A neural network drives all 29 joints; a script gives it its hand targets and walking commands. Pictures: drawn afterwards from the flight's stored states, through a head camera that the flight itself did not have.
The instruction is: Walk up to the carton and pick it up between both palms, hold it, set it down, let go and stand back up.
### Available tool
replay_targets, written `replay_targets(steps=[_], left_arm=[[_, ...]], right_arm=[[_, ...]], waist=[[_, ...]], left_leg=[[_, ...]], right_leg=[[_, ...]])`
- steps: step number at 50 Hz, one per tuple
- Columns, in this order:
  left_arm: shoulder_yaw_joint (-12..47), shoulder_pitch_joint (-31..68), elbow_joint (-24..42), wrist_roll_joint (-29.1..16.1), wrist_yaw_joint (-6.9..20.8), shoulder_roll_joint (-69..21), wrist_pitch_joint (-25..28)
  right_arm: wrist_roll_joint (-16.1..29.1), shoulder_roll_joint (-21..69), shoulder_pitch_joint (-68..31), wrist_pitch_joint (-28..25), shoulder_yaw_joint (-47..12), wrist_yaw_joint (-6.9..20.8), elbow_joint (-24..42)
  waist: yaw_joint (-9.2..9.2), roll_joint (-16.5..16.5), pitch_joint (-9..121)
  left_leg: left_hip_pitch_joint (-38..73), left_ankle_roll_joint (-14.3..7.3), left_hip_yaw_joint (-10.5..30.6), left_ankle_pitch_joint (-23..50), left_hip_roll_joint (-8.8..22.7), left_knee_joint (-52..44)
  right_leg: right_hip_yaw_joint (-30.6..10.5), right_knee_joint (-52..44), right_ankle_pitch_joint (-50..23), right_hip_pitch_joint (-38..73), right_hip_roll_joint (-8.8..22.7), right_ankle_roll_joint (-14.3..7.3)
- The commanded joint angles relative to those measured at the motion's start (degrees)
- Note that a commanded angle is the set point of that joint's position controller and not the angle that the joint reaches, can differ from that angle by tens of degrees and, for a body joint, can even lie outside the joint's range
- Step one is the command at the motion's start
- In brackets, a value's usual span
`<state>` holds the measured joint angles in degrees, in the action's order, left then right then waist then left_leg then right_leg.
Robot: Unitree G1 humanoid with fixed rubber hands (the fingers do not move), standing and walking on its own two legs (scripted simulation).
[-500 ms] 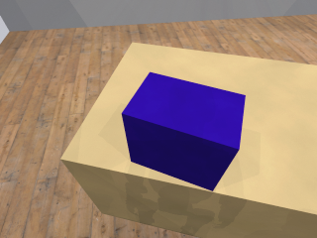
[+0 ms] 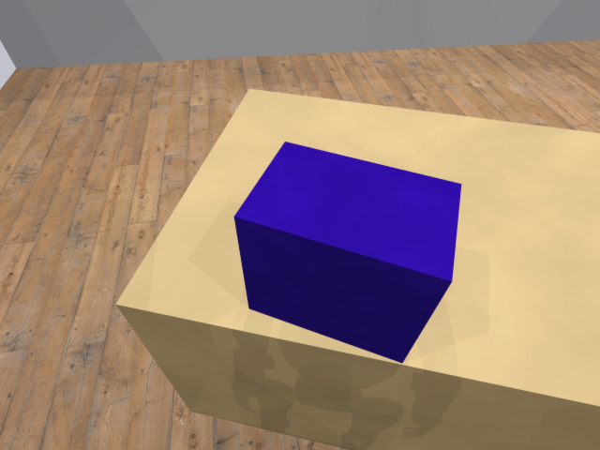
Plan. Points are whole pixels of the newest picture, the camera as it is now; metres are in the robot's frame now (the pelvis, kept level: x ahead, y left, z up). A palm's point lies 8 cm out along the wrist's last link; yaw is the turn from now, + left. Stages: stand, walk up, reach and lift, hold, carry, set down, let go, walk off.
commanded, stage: stand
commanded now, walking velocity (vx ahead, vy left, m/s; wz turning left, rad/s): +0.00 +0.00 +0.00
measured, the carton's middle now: (343, 252) +0.42 -0.05 +0.01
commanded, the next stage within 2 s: none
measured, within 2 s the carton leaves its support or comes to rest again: neither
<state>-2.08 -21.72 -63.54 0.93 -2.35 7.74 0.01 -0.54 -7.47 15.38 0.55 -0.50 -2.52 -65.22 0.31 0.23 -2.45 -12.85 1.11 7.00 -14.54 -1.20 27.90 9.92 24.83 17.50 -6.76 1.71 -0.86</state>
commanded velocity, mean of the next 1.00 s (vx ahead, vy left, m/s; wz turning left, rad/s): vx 0.00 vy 0.00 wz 0.00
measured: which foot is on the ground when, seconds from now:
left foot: down 0.00-1.00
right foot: down 0.00-1.00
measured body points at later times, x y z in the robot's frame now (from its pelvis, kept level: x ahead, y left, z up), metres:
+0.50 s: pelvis +0.00 +0.00 +0.00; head +0.03 +0.00 +0.45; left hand -0.07 +0.21 -0.15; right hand -0.01 -0.21 -0.16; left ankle +0.01 +0.13 -0.74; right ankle -0.04 -0.10 -0.74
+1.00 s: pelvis +0.01 -0.01 +0.00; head +0.04 -0.01 +0.45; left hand -0.04 +0.20 -0.16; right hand +0.01 -0.23 -0.16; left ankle +0.01 +0.13 -0.74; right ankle -0.04 -0.10 -0.74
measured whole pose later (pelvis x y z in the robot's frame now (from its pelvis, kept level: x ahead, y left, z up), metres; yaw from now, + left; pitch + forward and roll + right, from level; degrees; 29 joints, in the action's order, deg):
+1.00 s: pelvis +0.01 -0.01 +0.00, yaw +0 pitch +0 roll +0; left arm -2.2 -21.7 -63.1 0.7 -2.6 6.8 0.5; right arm -0.3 -7.9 15.4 -0.2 -0.6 -2.9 -64.5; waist 0.7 -0.2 -3.0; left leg -12.9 1.9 6.7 -15.7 -0.3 28.4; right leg 10.0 25.6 19.0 -6.7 1.2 -1.5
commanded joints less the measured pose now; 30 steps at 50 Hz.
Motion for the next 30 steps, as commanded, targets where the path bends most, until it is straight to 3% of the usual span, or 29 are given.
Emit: replay_targets(steps=[1, 2, 3, 5, 6, 7, 8, 9, 12, 13, 14, 15, 16, 17, 18, 19, 20, 21, 22, 23, 24, 25, 26, 27, 30], left_arm=[[-0.5, -7.6, 0.3, -0.7, -0.2, 3.0, 0.2], [-0.7, -5.7, 0.1, -0.1, 0.0, 3.1, 0.2], [-0.7, -6.5, 0.3, -0.1, 0.1, 5.0, 0.2], [0.0, -7.6, -0.9, 0.0, -0.2, 1.6, 0.0], [-0.5, -8.4, -0.3, -0.4, 0.0, 3.7, 0.2], [-0.3, -7.2, -0.3, 0.1, -0.4, 3.0, 0.2], [-0.7, -8.4, -0.7, -0.4, -0.6, 3.6, 0.0], [-0.5, -6.7, -0.3, 0.5, -0.4, 4.0, -0.2], [0.1, -9.2, -0.9, -0.4, -0.8, 1.6, 0.2], [0.1, -8.4, -1.5, -0.1, -0.8, 2.1, 0.1], [0.1, -7.4, -1.3, -0.2, -0.5, 1.1, 0.1], [-0.5, -8.1, -0.4, -0.4, -0.1, 3.8, 0.2], [-0.4, -9.6, -0.6, -0.2, 0.0, 2.8, 0.4], [-0.1, -8.3, -0.8, 0.1, -0.4, 2.6, -0.2], [0.2, -7.6, -0.1, 0.0, -0.5, 0.4, 0.1], [-0.3, -9.3, -1.0, -0.1, -0.5, 2.9, 0.1], [-0.4, -7.4, 0.3, 0.3, 0.0, 3.3, 0.5], [-0.4, -8.7, -0.6, 0.0, -0.3, 2.6, 0.3], [-0.2, -7.2, -0.8, 0.1, -0.4, 1.7, 0.4], [-0.8, -8.4, -0.6, -0.1, -0.2, 4.4, 0.4], [-0.8, -9.3, -0.8, -0.2, -0.1, 3.9, 0.4], [0.3, -8.7, -0.7, -0.5, -0.1, -0.8, 0.6], [-0.2, -9.4, -0.7, -0.3, -0.1, 0.9, 0.5], [-0.7, -9.1, -1.1, 0.0, -0.3, 3.6, 0.4], [-0.2, -8.4, -0.8, -0.1, -0.4, 1.5, 0.2]], right_arm=[[-0.2, -2.8, 4.1, -0.5, -0.1, -0.3, 0.4], [0.0, -4.5, 2.9, -0.3, 0.6, -0.1, 0.7], [0.2, -5.5, 3.8, -0.6, 0.8, -0.7, 0.4], [-0.1, -4.8, 5.9, -0.7, 1.0, -0.4, 0.4], [0.4, -2.3, 3.5, -0.6, 0.1, -0.2, 0.7], [0.0, -2.9, 5.8, -0.3, 0.4, -0.1, 0.0], [0.3, -1.6, 2.8, -0.4, 0.0, -0.1, 1.2], [0.1, -2.4, 5.6, -0.2, 0.2, -0.3, 0.2], [-0.2, -3.3, 5.2, -0.3, 0.1, -0.5, 0.8], [0.6, -5.4, 6.6, -0.5, 0.8, -0.5, 0.8], [0.4, -2.3, 6.0, -0.6, 0.0, 0.2, -0.1], [0.1, -1.8, 5.8, -0.5, -0.2, 0.1, -0.4], [-0.3, -4.2, 3.9, -0.5, 0.5, -0.3, 0.8], [-0.1, -3.8, 3.8, -0.7, 0.4, -0.2, 1.9], [0.2, -4.0, 2.9, -0.7, 0.4, -0.2, 1.9], [0.2, -5.4, 2.9, -0.7, 0.8, -0.1, 1.3], [0.4, -3.4, 5.0, -0.7, 0.6, -0.3, 0.6], [0.1, -1.3, 3.6, -0.9, -0.1, -0.2, 1.4], [0.2, -1.9, 6.2, -0.7, 0.0, -0.2, 0.7], [0.2, -1.4, 6.4, -0.8, -0.2, -0.3, 0.2], [0.2, -3.5, 7.1, -0.8, 0.4, -0.4, 0.2], [0.4, -3.1, 6.7, -0.8, 0.2, -0.3, 0.9], [-0.3, -0.5, 4.6, -0.6, -0.3, -0.2, 0.7], [0.2, -4.8, 6.0, -0.5, 0.8, 0.0, 1.4], [0.5, -1.2, 5.8, -0.2, -0.1, 0.0, 1.0]], waist=[[1.0, -0.1, -3.3], [0.52, 1.6, -2.9], [0.58, -2.6, -1.5], [-0.52, -3.0, -2.5], [1.36, 0.3, -0.1], [-0.32, -2.5, -3.4], [1.13, 0.5, -2.7], [-0.2, -1.2, -2.8], [0.49, 0.1, -2.9], [-1.51, 1.3, -3.0], [-0.54, -2.5, -3.3], [0.71, -1.7, -3.6], [0.94, -3.7, -1.6], [0.1, -0.4, -4.0], [0.46, 1.9, -2.6], [1.52, -2.1, -1.6], [0.46, -3.5, -2.4], [0.95, -2.6, -4.0], [-0.41, -1.1, -4.0], [0.67, -2.1, -1.0], [0.43, 2.3, -2.2], [-0.8, 1.3, -3.3], [1.03, 0.4, -2.4], [-0.11, -0.4, -3.0], [-0.37, -0.2, -4.4]], left_leg=[[-5.0, -1.9, 1.5, 14.0, 3.6, -3.8], [-3.2, -1.8, 0.7, 15.1, 3.0, -3.3], [-2.5, -1.9, 1.9, 14.6, 3.6, -4.2], [-2.5, -1.8, 2.1, 13.2, 3.7, -4.4], [-1.7, -1.7, 1.6, 15.7, 3.7, -4.4], [-5.8, -2.0, 1.9, 13.7, 3.4, -4.1], [-4.3, -1.8, 1.7, 12.2, 3.4, -4.5], [-3.2, -1.6, 1.7, 11.4, 3.0, -4.6], [-2.2, -2.2, 2.6, 12.3, 4.2, -5.2], [-2.5, -2.3, 2.3, 12.0, 3.6, -4.9], [-1.7, -2.3, 2.4, 11.4, 3.7, -5.3], [-4.2, -2.6, 4.5, 11.2, 4.8, -6.6], [-3.7, -3.2, 3.4, 9.7, 5.1, -5.7], [-5.2, -2.9, 3.9, 11.0, 4.7, -5.0], [-3.8, -2.2, 2.6, 9.9, 3.7, -5.8], [-5.0, -2.1, 3.0, 7.9, 4.3, -6.4], [-5.8, -1.9, 2.5, 8.6, 3.5, -6.5], [-3.6, -2.1, 2.5, 11.1, 4.1, -5.5], [-3.1, -1.8, 1.6, 12.5, 3.8, -5.3], [-2.1, -2.3, 2.3, 11.6, 4.2, -5.4], [-1.9, -1.9, 1.6, 12.5, 3.6, -4.2], [-2.0, -2.3, 1.0, 12.5, 4.0, -3.0], [-2.5, -2.2, 1.1, 13.5, 3.7, -3.5], [-3.7, -1.7, 0.2, 12.0, 3.0, -3.1], [-3.3, -1.8, 1.8, 11.6, 3.3, -4.1]], right_leg=[[-4.6, -5.7, -6.5, 1.5, 5.7, -1.6], [-4.7, -4.9, -7.9, 1.0, 6.1, -1.6], [-4.5, -5.3, -6.4, 0.4, 5.2, -1.3], [-5.0, -5.0, -6.8, 0.9, 5.9, -1.4], [-3.9, -4.3, -8.1, 2.0, 5.3, -1.5], [-4.3, -3.9, -8.0, 2.8, 5.3, -1.4], [-4.6, -4.7, -4.9, 0.4, 5.8, -1.3], [-5.1, -5.4, -3.3, 0.2, 6.0, -1.5], [-5.4, -5.4, -4.4, -0.7, 5.8, -1.5], [-6.0, -6.0, -5.2, -0.1, 6.0, -1.7], [-5.7, -5.1, -4.5, -2.0, 5.5, -1.9], [-4.5, -5.1, -5.1, 0.4, 4.7, -1.6], [-4.7, -4.3, -4.1, 0.3, 5.3, -1.7], [-5.5, -5.3, -5.0, -0.6, 5.8, -1.6], [-6.5, -6.2, -4.0, -1.6, 6.5, -1.9], [-5.4, -5.2, -4.6, 1.7, 5.1, -1.4], [-6.1, -5.0, -5.3, 2.0, 6.1, -1.8], [-5.9, -6.0, -6.4, -2.2, 5.8, -2.0], [-5.6, -5.6, -6.2, -1.5, 5.6, -1.6], [-5.2, -5.6, -6.5, 0.8, 5.4, -1.7], [-5.5, -5.0, -6.8, -0.6, 5.6, -1.2], [-6.8, -6.2, -7.0, -2.9, 6.2, -1.2], [-4.9, -5.4, -7.1, -1.5, 5.3, -1.3], [-5.8, -5.8, -6.2, -1.3, 5.5, -1.8], [-5.6, -5.6, -6.9, -3.4, 5.7, -1.6]])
